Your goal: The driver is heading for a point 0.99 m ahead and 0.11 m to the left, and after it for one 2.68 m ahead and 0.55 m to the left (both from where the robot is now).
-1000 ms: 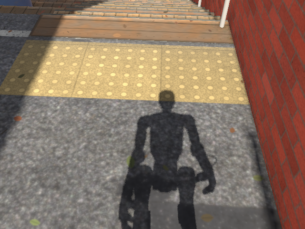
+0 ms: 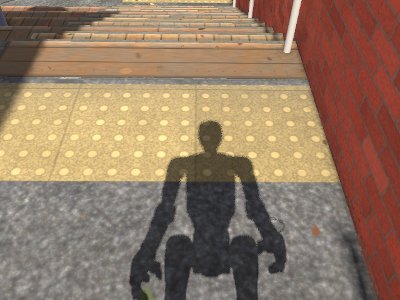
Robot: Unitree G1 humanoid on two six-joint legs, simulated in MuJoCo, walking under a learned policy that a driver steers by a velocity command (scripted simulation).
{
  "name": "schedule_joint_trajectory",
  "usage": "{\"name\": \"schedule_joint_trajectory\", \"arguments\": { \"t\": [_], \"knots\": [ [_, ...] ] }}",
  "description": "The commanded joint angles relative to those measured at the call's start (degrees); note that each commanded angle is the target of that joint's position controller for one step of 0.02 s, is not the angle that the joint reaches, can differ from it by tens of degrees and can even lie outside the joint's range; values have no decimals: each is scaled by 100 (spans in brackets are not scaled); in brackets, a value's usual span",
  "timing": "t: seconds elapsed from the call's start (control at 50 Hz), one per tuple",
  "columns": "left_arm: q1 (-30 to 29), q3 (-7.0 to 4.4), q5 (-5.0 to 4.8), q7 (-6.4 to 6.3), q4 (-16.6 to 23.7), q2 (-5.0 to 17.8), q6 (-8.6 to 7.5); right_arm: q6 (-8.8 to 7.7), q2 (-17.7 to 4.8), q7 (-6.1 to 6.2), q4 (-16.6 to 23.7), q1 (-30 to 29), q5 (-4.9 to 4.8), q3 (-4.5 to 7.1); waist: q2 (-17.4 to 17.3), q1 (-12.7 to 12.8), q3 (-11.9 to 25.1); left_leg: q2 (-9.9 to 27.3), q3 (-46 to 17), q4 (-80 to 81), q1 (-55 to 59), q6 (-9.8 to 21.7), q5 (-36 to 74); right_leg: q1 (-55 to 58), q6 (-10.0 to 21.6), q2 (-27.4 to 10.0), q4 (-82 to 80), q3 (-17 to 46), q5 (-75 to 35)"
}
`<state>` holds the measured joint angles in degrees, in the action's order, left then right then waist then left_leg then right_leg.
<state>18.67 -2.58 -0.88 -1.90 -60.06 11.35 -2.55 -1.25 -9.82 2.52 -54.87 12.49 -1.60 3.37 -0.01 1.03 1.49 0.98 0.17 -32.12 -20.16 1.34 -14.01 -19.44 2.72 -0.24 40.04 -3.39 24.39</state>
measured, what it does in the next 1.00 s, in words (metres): walks ahead: left foot, then right foot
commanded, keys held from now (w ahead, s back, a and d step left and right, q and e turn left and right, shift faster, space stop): w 0.18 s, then no key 0.82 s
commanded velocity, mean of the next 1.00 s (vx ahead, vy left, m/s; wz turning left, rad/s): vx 0.15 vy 0.00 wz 0.00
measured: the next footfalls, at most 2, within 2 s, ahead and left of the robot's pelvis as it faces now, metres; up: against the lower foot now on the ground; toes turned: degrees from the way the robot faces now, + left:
left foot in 0.46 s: +0.31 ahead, +0.12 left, +0.00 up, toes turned +2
right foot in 0.74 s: +0.24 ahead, -0.11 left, +0.00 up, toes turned -1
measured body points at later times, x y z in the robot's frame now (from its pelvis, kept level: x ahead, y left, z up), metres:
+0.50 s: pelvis +0.15 +0.02 -0.01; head +0.19 +0.02 +0.44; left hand +0.10 +0.25 -0.16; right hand +0.36 -0.20 -0.12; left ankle +0.27 +0.11 -0.73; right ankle +0.02 -0.11 -0.72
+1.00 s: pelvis +0.21 +0.01 +0.00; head +0.23 +0.01 +0.45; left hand +0.22 +0.26 -0.15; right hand +0.29 -0.23 -0.15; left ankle +0.27 +0.11 -0.73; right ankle +0.20 -0.11 -0.73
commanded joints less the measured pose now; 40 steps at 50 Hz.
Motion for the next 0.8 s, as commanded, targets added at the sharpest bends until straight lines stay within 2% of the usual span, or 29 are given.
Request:
{"name": "schedule_joint_trajectory", "arguments": {
  "t": [0.02,0.06,0.08,0.1,0.12,0.14,0.16,0.18,0.2,0.24,0.3,0.32,0.38,0.44,0.46,0.48,0.5,0.52,0.54,0.56,0.58,0.64,0.66,0.7,0.72,0.74,0.76,0.78,0.8],
  "knots": [
    [-147,-82,-84,55,320,177,-242,-166,-1003,11,247,9,-50,272,-966,-8,-123,1493,-2161,1947,571,993,-1778,-610,346,-152,-309,153,175],
    [567,-98,-37,60,-55,22,-271,-139,-862,-27,383,-612,-130,267,-570,446,-22,866,-1207,1437,-398,619,-997,1094,421,64,-1402,-61,-921],
    [1204,-160,22,63,-283,173,-258,-141,-610,-43,471,-850,-110,214,-28,674,93,483,-633,397,-1041,379,-700,1814,471,-303,-1683,480,-642],
    [1757,-293,17,53,-354,727,-254,-190,-220,-71,667,-1050,-99,113,1373,773,99,-136,261,-1345,-2212,43,-630,2554,820,-1427,-2622,2203,247],
    [1760,-342,101,91,-255,1076,-285,-294,-442,-68,849,-1222,-85,143,1853,776,-238,-179,23,-2254,-3254,109,-1437,2544,1363,-2328,-3108,3801,777],
    [1404,-255,142,64,-129,803,-336,-366,-654,-90,757,-1156,-115,200,1204,550,-420,156,-405,-2854,-3659,208,-1045,2583,1370,-2307,-2983,3698,788],
    [1175,-202,101,74,-44,632,-370,-387,-687,-116,611,-896,-102,218,869,393,-413,267,-465,-3029,-3835,266,-428,2729,1158,-2023,-2883,3180,418],
    [991,-178,31,107,18,623,-384,-405,-681,-119,492,-781,-40,233,620,310,-383,369,-398,-2951,-3780,281,-13,2668,955,-1833,-2887,2705,-120],
    [792,-123,25,121,77,545,-379,-404,-719,-108,452,-785,9,260,512,215,-457,434,-352,-2713,-3536,242,273,2405,799,-1711,-2858,2245,-1295],
    [748,-40,64,90,50,409,-302,-353,-489,-125,431,-835,48,215,546,110,-354,307,-69,-2234,-2725,77,659,1899,607,-1337,-2701,1291,-3537],
    [628,4,105,7,20,518,-221,-267,-157,-177,538,-1291,26,74,586,131,-367,55,236,-982,-1654,-14,1352,1282,431,-948,-2554,495,-4700],
    [604,-19,114,-1,14,646,-215,-248,-159,-184,549,-1384,14,50,688,161,-354,-38,318,-647,-1327,-11,1499,1153,421,-894,-2522,381,-4822],
    [650,-52,18,17,-101,741,-210,-203,-350,-238,590,-1611,32,24,773,191,-289,-122,304,-178,-759,72,1612,1200,483,-1026,-2256,406,-4774],
    [332,-105,-79,22,-92,741,-210,-185,-685,-262,417,-1074,158,122,653,-206,11,-208,213,491,237,361,1885,1339,311,-995,-1563,513,-4740],
    [433,-123,-23,38,-97,723,-220,-182,-971,-230,245,-601,207,211,315,-323,270,-47,73,632,1017,488,3416,1155,129,-705,-955,356,-4510],
    [801,-67,90,60,-98,445,-250,-170,-1311,-206,80,51,299,279,-301,-271,1037,740,-598,42,2822,907,5676,75,-152,-305,160,173,-2968],
    [1318,110,46,84,-188,23,-216,-118,-1175,-228,-50,500,265,211,-1322,-328,2110,1986,-1894,364,3824,1853,5591,-650,-412,57,1839,257,543],
    [1124,36,-49,110,-201,183,-153,-74,-916,-281,-13,364,178,113,-1172,-310,2113,2002,-2469,871,3347,1897,3988,-857,-506,70,2592,729,1643],
    [744,-30,-100,77,-91,327,-58,-75,-818,-309,119,-261,157,60,-794,-212,1361,1806,-2136,1081,2604,1676,2590,-1283,-536,-171,2796,690,1432],
    [316,-73,-77,1,10,372,47,-97,-741,-288,231,-705,193,29,-412,-153,791,1616,-1940,1356,1745,1471,1745,-1316,-544,-288,2682,612,1085],
    [148,-135,1,-76,48,432,156,-126,-642,-268,293,-1049,212,-21,-275,-5,486,1470,-1668,1562,935,1292,1377,-993,-558,-442,2204,667,824],
    [212,-121,86,-187,30,194,289,-69,-680,-174,269,-1298,332,-7,-672,200,314,998,-1073,1837,-209,1061,396,166,-508,-330,683,443,446],
    [187,-117,100,-188,10,178,304,-58,-673,-137,238,-1222,325,-19,-679,195,374,949,-1024,1887,-256,1051,75,412,-460,-274,311,393,174],
    [300,-119,122,-143,-103,171,346,-3,-698,-84,216,-1260,202,-27,-632,339,399,869,-939,1957,-519,895,-966,1025,-331,-162,-559,230,-919],
    [281,-129,184,-109,-128,228,380,18,-672,-74,170,-1183,135,-35,-588,349,288,785,-887,2029,-743,718,-1542,1284,-240,-116,-779,163,-1181],
    [234,-119,257,-96,-90,268,412,26,-611,-66,88,-1084,118,-61,-509,342,124,709,-866,2072,-881,491,-2060,1330,-141,-209,-1012,249,-1137],
    [158,-112,247,-104,-19,395,429,39,-649,-65,48,-993,130,-56,-395,261,-149,599,-814,1981,-903,293,-2175,1151,-16,-401,-1405,422,-753],
    [20,-188,158,-123,-43,732,409,66,-744,-27,52,-822,91,0,158,29,-502,259,-393,1854,-397,148,-1776,188,97,-402,-1620,517,281],
    [-149,-177,110,-134,-25,653,346,52,-769,11,14,-811,132,-4,365,9,-635,196,-318,1565,64,98,-1308,-251,84,-389,-1879,578,549]
  ]
}}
